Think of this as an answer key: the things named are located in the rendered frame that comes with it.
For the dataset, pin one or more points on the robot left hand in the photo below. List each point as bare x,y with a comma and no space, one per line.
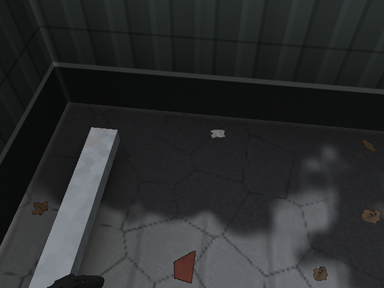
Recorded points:
81,281

